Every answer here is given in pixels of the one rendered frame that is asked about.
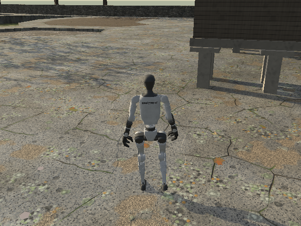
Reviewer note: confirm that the robot right foot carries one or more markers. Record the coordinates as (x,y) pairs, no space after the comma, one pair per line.
(164,187)

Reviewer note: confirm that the robot left hand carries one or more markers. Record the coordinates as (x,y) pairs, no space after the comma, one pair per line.
(124,140)

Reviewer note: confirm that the robot left thigh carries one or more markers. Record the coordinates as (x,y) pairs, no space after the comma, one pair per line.
(139,141)

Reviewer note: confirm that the robot right forearm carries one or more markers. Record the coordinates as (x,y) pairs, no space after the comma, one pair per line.
(172,124)

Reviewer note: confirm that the right robot upper arm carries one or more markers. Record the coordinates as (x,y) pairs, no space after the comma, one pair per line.
(166,105)

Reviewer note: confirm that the robot left forearm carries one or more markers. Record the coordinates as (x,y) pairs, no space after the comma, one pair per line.
(127,127)

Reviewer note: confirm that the left robot upper arm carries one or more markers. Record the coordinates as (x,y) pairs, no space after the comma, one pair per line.
(132,108)

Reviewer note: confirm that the robot right hand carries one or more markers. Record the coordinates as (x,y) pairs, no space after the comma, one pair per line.
(175,134)

